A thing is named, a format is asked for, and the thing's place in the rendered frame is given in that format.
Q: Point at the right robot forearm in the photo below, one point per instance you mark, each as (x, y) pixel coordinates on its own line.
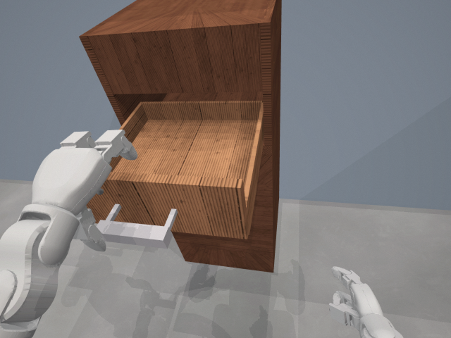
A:
(377, 326)

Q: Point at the drawer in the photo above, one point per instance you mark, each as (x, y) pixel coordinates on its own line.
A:
(199, 157)

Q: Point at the robot left hand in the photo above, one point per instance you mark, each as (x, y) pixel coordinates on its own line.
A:
(69, 177)

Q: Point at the robot right hand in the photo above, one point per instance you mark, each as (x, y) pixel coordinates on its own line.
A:
(348, 309)

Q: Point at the left robot forearm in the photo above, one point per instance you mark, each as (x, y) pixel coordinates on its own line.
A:
(31, 253)

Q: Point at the cabinet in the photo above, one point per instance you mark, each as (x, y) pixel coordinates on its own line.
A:
(201, 50)

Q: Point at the handle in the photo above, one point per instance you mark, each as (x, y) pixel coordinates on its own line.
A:
(136, 234)

